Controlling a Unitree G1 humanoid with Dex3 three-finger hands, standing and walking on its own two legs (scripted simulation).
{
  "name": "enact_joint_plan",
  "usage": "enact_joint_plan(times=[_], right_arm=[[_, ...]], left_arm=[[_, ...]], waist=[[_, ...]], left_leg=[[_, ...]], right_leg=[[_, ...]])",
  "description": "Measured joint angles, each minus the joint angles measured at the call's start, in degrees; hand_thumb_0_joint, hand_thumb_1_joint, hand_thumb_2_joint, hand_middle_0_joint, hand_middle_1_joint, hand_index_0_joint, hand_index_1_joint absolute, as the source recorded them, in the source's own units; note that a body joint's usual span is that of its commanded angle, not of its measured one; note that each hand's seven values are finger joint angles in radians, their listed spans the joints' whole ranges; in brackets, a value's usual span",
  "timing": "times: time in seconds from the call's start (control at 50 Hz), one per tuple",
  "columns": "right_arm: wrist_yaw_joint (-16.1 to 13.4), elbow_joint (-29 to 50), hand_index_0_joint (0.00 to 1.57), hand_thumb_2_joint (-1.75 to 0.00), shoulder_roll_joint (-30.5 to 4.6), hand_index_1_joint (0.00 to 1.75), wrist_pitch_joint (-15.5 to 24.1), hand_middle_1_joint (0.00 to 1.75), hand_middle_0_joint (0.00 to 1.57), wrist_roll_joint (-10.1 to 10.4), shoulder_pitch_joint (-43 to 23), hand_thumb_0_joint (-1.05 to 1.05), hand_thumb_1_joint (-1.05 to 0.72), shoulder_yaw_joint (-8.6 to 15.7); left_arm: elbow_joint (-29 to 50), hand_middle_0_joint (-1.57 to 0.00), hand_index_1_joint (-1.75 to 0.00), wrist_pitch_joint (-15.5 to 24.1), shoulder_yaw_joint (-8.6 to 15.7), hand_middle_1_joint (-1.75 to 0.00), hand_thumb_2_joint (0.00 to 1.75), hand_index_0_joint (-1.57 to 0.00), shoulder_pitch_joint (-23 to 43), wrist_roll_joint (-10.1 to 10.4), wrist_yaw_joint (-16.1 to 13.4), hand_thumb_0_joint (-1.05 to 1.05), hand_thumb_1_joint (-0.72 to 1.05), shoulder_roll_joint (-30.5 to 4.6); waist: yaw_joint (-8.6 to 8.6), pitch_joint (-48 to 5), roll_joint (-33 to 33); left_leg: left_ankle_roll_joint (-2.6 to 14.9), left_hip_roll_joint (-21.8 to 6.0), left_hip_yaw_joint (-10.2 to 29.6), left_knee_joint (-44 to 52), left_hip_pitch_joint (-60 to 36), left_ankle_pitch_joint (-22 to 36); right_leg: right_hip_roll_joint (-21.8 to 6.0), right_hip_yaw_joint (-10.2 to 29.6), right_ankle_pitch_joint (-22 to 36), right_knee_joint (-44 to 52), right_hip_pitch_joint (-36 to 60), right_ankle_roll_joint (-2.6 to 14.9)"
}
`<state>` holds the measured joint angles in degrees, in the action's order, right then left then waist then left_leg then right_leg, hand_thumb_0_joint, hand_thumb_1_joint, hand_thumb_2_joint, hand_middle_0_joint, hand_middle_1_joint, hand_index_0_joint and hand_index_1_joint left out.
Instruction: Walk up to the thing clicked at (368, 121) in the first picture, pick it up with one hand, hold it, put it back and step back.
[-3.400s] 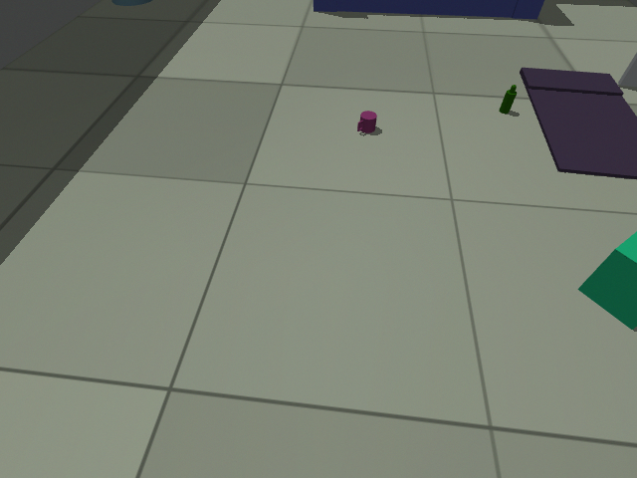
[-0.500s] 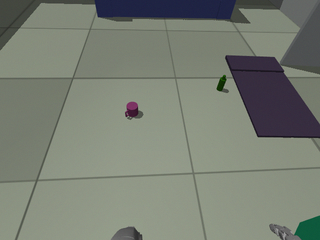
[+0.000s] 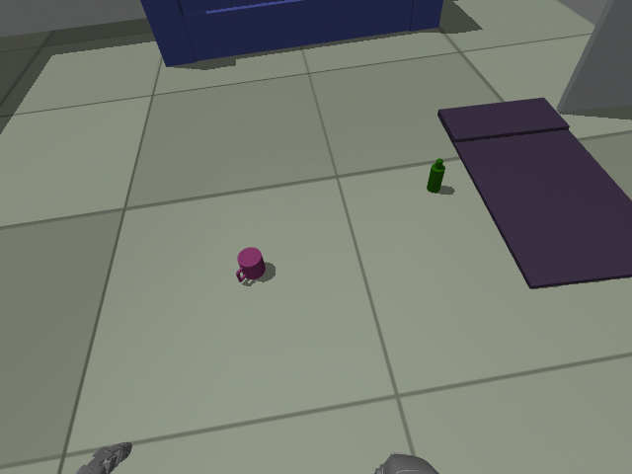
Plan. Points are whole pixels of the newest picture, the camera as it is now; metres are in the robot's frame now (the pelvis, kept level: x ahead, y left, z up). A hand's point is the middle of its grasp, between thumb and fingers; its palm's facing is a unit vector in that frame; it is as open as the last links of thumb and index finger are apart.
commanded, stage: walk up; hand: left
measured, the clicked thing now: (248, 266) +0.90 +0.31 -0.71
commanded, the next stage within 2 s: none
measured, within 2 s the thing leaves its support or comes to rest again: neither
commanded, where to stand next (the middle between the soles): +0.53 +0.06 m, yaw -1 degrees
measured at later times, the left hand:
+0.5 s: hand (109, 449) +0.19 +0.34 -0.16, palm faces +0.00 -0.94 -0.34, open 7.4 cm
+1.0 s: hand (151, 302) +0.41 +0.32 -0.12, palm faces -0.06 -0.91 -0.42, open 7.4 cm
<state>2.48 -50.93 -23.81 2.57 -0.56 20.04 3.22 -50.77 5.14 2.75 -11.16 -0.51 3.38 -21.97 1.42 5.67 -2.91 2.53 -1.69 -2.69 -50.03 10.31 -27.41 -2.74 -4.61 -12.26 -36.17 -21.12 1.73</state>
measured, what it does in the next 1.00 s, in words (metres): walks ahead: left foot, then right foot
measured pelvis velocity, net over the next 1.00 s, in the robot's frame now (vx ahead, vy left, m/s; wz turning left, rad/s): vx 0.33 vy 0.05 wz -0.01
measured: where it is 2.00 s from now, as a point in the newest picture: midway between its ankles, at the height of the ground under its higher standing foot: (312, 373)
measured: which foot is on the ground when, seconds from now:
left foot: up 0.00-0.38, down 0.40-0.96, up 0.98-1.00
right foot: down 0.00-0.44, up 0.46-0.90, down 0.92-1.00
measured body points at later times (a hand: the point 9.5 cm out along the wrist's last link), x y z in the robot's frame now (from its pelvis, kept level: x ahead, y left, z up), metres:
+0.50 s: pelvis +0.17 +0.06 +0.00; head +0.19 +0.09 +0.45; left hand +0.19 +0.39 -0.13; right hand +0.28 -0.26 -0.09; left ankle +0.25 +0.17 -0.72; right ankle +0.09 -0.09 -0.67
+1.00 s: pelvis +0.33 +0.05 +0.00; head +0.35 +0.02 +0.45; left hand +0.42 +0.37 -0.09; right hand +0.36 -0.27 -0.13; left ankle +0.26 +0.17 -0.70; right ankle +0.41 -0.07 -0.72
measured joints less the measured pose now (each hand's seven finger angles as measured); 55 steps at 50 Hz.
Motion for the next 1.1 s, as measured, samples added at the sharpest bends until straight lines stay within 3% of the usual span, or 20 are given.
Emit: enact_joint_plan(times=[0.04,0.1,0.2,0.28,0.34,0.4,0.42,0.44,0.46,0.5,0.54,0.58,0.74,0.82,0.94,0.98,1.02,1.1], right_arm=[[-0.02,-0.51,0.20,-0.90,0.10,0.30,-0.28,0.30,0.20,-0.09,-1.01,0.01,-0.91,-0.64],[0.25,-0.23,0.20,-0.90,-0.47,0.30,-0.22,0.30,0.20,0.29,-2.66,0.01,-0.91,-0.62],[1.06,0.70,0.20,-0.90,-1.18,0.30,-0.59,0.30,0.20,-0.12,-4.57,0.00,-0.91,0.49],[1.88,0.06,0.20,-0.90,-1.23,0.30,-1.11,0.30,0.20,-0.88,-4.96,0.00,-0.91,1.12],[2.44,-0.60,0.20,-0.90,-0.96,0.30,-1.08,0.30,0.20,-1.14,-5.35,0.00,-0.91,1.28],[2.66,-0.78,0.20,-0.90,-0.62,0.30,-0.53,0.30,0.20,-1.29,-5.51,0.01,-0.91,1.34],[2.49,-0.89,0.20,-0.90,-0.03,0.30,-0.14,0.30,0.20,-1.36,-5.85,0.01,-0.91,1.38],[2.28,-0.71,0.20,-0.90,0.60,0.30,0.38,0.30,0.20,-1.52,-6.34,0.01,-0.91,1.27],[2.05,0.03,0.20,-0.90,0.75,0.30,1.00,0.30,0.20,-1.68,-6.56,0.01,-0.91,1.11],[1.62,1.41,0.20,-0.90,0.96,0.30,1.85,0.30,0.20,-0.95,-6.59,0.00,-0.91,0.95],[1.09,2.13,0.20,-0.90,1.69,0.30,2.02,0.30,0.20,-0.38,-6.04,0.00,-0.91,0.52],[0.68,2.29,0.20,-0.90,2.36,0.30,2.12,0.30,0.20,-0.06,-5.19,0.00,-0.91,-0.11],[0.37,1.86,0.20,-0.90,2.09,0.30,1.91,0.30,0.21,-0.22,-1.73,0.00,-0.90,-0.34],[0.41,1.93,0.20,-0.90,1.18,0.30,1.71,0.30,0.21,-0.31,-0.43,0.00,-0.90,0.04],[0.28,2.18,0.20,-0.90,-0.27,0.30,0.44,0.30,0.21,-0.23,0.57,0.00,-0.91,0.29],[-0.14,1.83,0.20,-0.90,-0.37,0.30,-0.23,0.30,0.20,-0.02,-0.03,0.01,-0.91,0.31],[-0.29,1.35,0.20,-0.90,0.25,0.30,-0.91,0.30,0.20,-0.22,-0.65,0.01,-0.91,-0.34],[0.00,0.83,0.20,-0.90,-0.08,0.30,-1.15,0.30,0.20,0.01,-2.26,0.01,-0.91,-0.79]], left_arm=[[0.85,-0.20,-0.30,0.31,-0.41,-0.30,0.90,-0.20,-0.41,0.53,-0.40,0.00,0.91,0.61],[1.12,-0.20,-0.30,0.49,-1.05,-0.30,0.90,-0.20,-2.26,0.95,-0.90,0.00,0.90,1.40],[0.60,-0.20,-0.30,0.14,-1.21,-0.30,0.90,-0.20,-5.52,0.53,-0.95,0.00,0.90,1.03],[0.88,-0.20,-0.30,-0.01,-0.53,-0.30,0.90,-0.20,-7.19,0.02,-0.78,0.01,0.90,-0.07],[1.08,-0.20,-0.30,-0.06,-0.04,-0.30,0.90,-0.20,-8.14,-0.11,-0.74,0.01,0.90,-1.34],[0.64,-0.20,-0.30,-0.48,0.22,-0.30,0.90,-0.20,-9.22,-0.08,-0.78,0.01,0.90,-2.66],[0.30,-0.20,-0.30,-0.79,0.35,-0.30,0.90,-0.20,-9.26,-0.09,-0.90,0.01,0.90,-3.33],[-0.09,-0.20,-0.30,-1.18,0.49,-0.30,0.90,-0.20,-9.18,-0.07,-1.14,0.01,0.90,-3.84],[-0.39,-0.20,-0.30,-1.67,0.54,-0.30,0.90,-0.20,-9.07,0.13,-1.35,0.01,0.90,-3.66],[-1.16,-0.20,-0.30,-2.45,-0.08,-0.30,0.90,-0.20,-8.65,0.29,-1.75,0.01,0.90,-2.90],[-1.60,-0.20,-0.30,-2.77,-0.77,-0.30,0.90,-0.20,-8.01,0.49,-1.75,0.01,0.91,-2.90],[-1.36,-0.20,-0.30,-2.67,-0.88,-0.30,0.90,-0.20,-7.44,0.85,-1.40,0.01,0.91,-3.20],[-1.66,-0.20,-0.30,-3.43,-0.13,-0.30,0.90,-0.20,-6.76,0.14,-0.03,0.01,0.91,-2.97],[-2.28,-0.20,-0.30,-3.69,-0.01,-0.30,0.90,-0.20,-6.08,-0.20,0.46,0.01,0.91,-2.47],[-1.55,-0.20,-0.30,-1.67,0.10,-0.30,0.90,-0.20,-4.18,-0.32,-0.06,0.01,0.91,-1.50],[-0.77,-0.20,-0.30,-0.72,0.10,-0.30,0.90,-0.20,-3.15,-0.47,-0.62,0.01,0.91,-0.53],[0.42,-0.20,-0.30,-0.18,-0.22,-0.30,0.90,-0.20,-2.77,-0.03,-0.86,0.01,0.91,-0.27],[1.80,-0.20,-0.30,0.03,-1.11,-0.30,0.90,-0.20,-3.59,0.78,-1.39,0.00,0.90,0.86]], waist=[[-1.22,0.12,0.58],[-2.14,-0.13,-0.14],[-2.38,-0.84,-1.25],[-2.89,-1.32,-0.96],[-3.59,-1.34,-0.13],[-3.76,-1.99,1.11],[-3.62,-1.78,2.77],[-3.73,-1.18,4.84],[-3.66,-0.78,5.52],[-2.59,-0.30,4.73],[-1.78,-0.14,4.83],[-1.48,-0.09,5.87],[-1.05,-0.80,6.20],[-0.36,-0.99,4.94],[-0.09,-0.35,1.96],[0.05,0.56,-0.54],[-0.83,0.60,0.08],[-1.99,0.21,-0.10]], left_leg=[[0.34,1.51,1.17,-9.00,5.30,0.49],[0.24,1.00,3.53,-11.27,11.60,5.00],[-1.51,-1.58,6.24,-4.88,18.16,12.68],[-2.58,-3.33,4.63,5.08,19.09,16.16],[-2.35,-3.98,3.23,12.22,17.15,18.38],[-1.50,-3.59,1.83,17.04,13.34,18.65],[-1.68,-2.44,1.16,16.83,12.71,19.59],[-1.60,-1.14,-0.17,15.73,12.13,18.54],[-1.37,-0.73,-0.96,14.27,11.96,16.99],[-0.70,-1.18,-0.79,13.16,10.96,14.92],[-0.38,-1.19,-0.80,15.32,8.50,14.84],[-0.39,-0.39,-1.36,18.72,5.66,15.52],[0.67,1.89,-3.38,25.67,-2.20,14.42],[0.23,2.36,-3.96,26.69,-4.54,12.60],[-1.76,0.89,-4.36,18.98,-4.78,4.72],[-0.59,-0.94,-2.01,9.38,-1.73,1.76],[0.00,0.78,-0.17,-1.27,2.78,-1.05],[-0.14,0.87,2.27,-8.69,10.58,1.87]], right_leg=[[-0.63,0.54,-0.73,1.22,2.18,0.29],[-0.34,0.59,-0.11,5.77,6.47,-0.09],[0.91,-0.21,-0.63,10.36,11.67,-0.20],[1.27,-1.46,-2.71,11.34,14.47,-0.71],[1.27,-2.05,-5.49,9.91,15.71,-1.62],[0.60,-2.44,-9.65,6.48,16.23,-2.98],[-0.83,-2.20,-11.63,4.09,16.03,-3.09],[-2.68,-1.11,-13.03,-0.14,14.84,-2.08],[-2.79,0.88,-14.13,-6.65,12.35,-1.26],[-0.23,3.28,-16.17,-19.51,6.88,0.02],[1.27,4.75,-14.20,-26.20,2.04,0.57],[0.84,6.16,-10.48,-26.20,-1.59,0.49],[-2.08,7.23,-1.82,-15.43,-7.80,-2.31],[-2.94,5.49,0.66,-7.15,-6.68,-2.23],[-0.64,3.03,4.41,4.90,0.31,-1.08],[1.01,1.47,2.27,2.74,1.06,-0.90],[0.53,1.84,0.11,1.36,1.69,-0.41],[0.30,2.23,0.03,5.01,5.65,-0.36]])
